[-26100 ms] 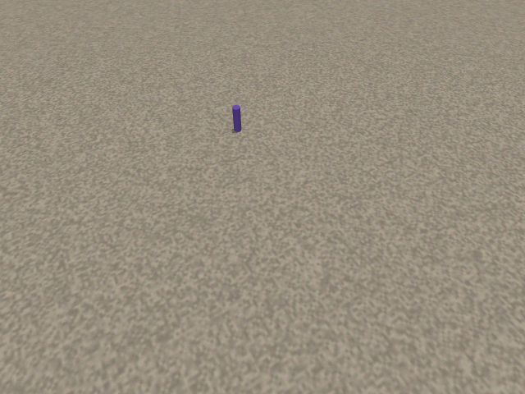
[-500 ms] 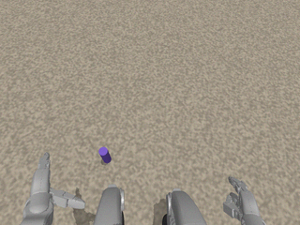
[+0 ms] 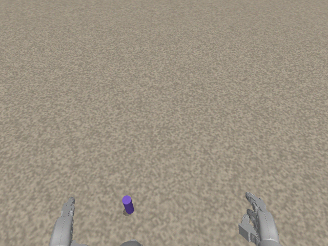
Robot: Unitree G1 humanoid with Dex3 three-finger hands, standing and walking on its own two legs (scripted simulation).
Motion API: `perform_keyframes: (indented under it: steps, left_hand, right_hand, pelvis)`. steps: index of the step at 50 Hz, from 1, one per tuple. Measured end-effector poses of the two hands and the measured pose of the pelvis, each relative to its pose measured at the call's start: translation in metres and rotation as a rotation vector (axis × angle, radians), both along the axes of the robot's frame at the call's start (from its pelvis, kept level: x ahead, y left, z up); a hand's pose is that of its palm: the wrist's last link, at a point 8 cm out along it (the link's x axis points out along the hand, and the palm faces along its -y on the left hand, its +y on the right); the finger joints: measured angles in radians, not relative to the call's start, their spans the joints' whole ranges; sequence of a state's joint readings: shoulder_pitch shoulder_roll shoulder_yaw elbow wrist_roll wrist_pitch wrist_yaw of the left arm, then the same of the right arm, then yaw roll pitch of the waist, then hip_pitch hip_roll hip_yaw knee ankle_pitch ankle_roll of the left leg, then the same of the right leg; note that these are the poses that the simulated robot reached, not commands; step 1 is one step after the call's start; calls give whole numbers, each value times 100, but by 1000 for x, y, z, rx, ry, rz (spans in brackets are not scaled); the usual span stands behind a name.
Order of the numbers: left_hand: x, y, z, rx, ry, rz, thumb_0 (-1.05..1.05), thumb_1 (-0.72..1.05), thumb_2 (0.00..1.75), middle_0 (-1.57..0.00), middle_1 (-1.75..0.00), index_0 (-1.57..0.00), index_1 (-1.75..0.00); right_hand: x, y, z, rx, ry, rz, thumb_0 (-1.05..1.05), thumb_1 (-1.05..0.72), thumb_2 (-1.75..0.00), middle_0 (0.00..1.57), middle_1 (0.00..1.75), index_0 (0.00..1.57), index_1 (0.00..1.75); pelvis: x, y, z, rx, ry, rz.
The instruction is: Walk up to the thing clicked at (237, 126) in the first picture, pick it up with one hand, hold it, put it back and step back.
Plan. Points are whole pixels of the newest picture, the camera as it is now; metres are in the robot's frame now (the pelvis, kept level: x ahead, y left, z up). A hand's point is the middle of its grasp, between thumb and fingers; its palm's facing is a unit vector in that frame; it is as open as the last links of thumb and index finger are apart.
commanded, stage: home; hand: left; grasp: from the side
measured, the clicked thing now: (128, 205) +0.42 +0.18 -0.64
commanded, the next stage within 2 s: stand in 1.50 s
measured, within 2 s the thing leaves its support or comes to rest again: neither
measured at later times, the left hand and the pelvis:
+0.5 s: hand (94, 242) +0.15 +0.17 -0.05, palm faces +0.09 -0.95 -0.28, open 17.5 cm; pelvis -0.02 -0.01 +0.00, yaw +0 degrees
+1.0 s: hand (96, 235) +0.16 +0.17 -0.05, palm faces +0.10 -0.96 -0.28, open 17.5 cm; pelvis -0.01 -0.01 +0.01, yaw +0 degrees
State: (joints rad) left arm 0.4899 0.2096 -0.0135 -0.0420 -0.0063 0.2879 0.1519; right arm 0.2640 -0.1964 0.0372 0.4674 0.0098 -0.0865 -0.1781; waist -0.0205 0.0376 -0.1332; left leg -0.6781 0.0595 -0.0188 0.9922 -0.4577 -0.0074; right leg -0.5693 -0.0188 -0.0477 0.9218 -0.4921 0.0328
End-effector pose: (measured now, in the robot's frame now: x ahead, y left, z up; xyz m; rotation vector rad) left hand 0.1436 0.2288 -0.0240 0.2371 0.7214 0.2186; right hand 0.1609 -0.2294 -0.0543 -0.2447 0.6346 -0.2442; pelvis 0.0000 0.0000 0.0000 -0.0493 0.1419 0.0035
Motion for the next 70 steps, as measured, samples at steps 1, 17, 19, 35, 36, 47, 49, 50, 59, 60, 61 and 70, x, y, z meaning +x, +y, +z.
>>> perform_keyframes:
  steps: [1, 17, 19, 35, 36, 47, 49, 50, 59, 60, 61, 70]
  left_hand:
    - [-2, 0, -1, -1, 3, 3, -1, -59, 2, -5, -5, -5, -5]
    - [-11, -8, 2, -2, 4, -16, -1, -57, 4, -5, -6, -5, -6]
    - [-12, -9, 2, -2, 6, -18, -1, -56, 4, -5, -6, -5, -6]
    - [-8, -15, 1, -5, 3, -21, -1, -54, 6, -5, -6, -6, -6]
    - [-8, -15, 1, -5, 4, -21, -1, -54, 6, -5, -6, -6, -6]
    - [-2, -16, 2, -14, 2, -18, -1, -55, 5, -5, -6, -5, -6]
    - [-1, -15, 2, -14, 2, -16, -1, -55, 5, -5, -6, -5, -6]
    - [-1, -15, 2, -14, 2, -15, -1, -55, 5, -5, -6, -5, -6]
    - [-1, -12, 1, -9, 12, -14, -1, -56, 5, -5, -6, -5, -6]
    - [-1, -12, 1, -9, 12, -14, -1, -56, 5, -5, -6, -5, -6]
    - [-1, -12, 1, -9, 11, -13, -1, -56, 5, -5, -6, -5, -6]
    - [-1, -11, 2, -13, 6, -13, -1, -56, 5, -5, -6, -5, -6]
  right_hand:
    - [-1, 0, 0, -4, 0, 4, 1, -90, -90, 20, 30, 21, 30]
    - [-34, -13, -5, -7, 41, -16, 1, -90, -90, 20, 30, 21, 30]
    - [-36, -14, -5, -6, 43, -19, 1, -90, -90, 20, 30, 21, 30]
    - [-27, -22, -5, -11, 25, -17, 1, -90, -90, 20, 30, 21, 30]
    - [-26, -22, -4, -12, 23, -17, 1, -90, -90, 20, 30, 21, 30]
    - [-18, -22, -2, -13, 18, -13, 1, -90, -90, 20, 30, 21, 30]
    - [-18, -21, -2, -13, 22, -12, 1, -90, -90, 20, 30, 21, 30]
    - [-18, -21, -2, -13, 23, -12, 1, -90, -90, 20, 30, 21, 30]
    - [-19, -17, -4, -7, 34, -11, 1, -90, -90, 20, 30, 21, 30]
    - [-19, -17, -4, -7, 35, -12, 1, -90, -90, 20, 30, 21, 30]
    - [-19, -17, -4, -7, 35, -12, 1, -90, -90, 20, 30, 21, 30]
    - [-21, -16, -3, -12, 32, -12, 1, -90, -90, 20, 30, 21, 30]
  pelvis:
    - [-1, 0, 0, 0, -3, 1]
    - [-15, -6, 4, 7, -26, -2]
    - [-16, -7, 4, 9, -26, -3]
    - [-12, -13, 5, 15, -21, -4]
    - [-11, -13, 5, 15, -21, -5]
    - [-6, -13, 6, 15, -24, -4]
    - [-6, -13, 6, 14, -23, -3]
    - [-5, -13, 6, 14, -22, -3]
    - [-5, -11, 7, 14, -23, -4]
    - [-5, -11, 7, 14, -23, -4]
    - [-5, -10, 7, 14, -23, -4]
    - [-6, -9, 7, 13, -25, -4]
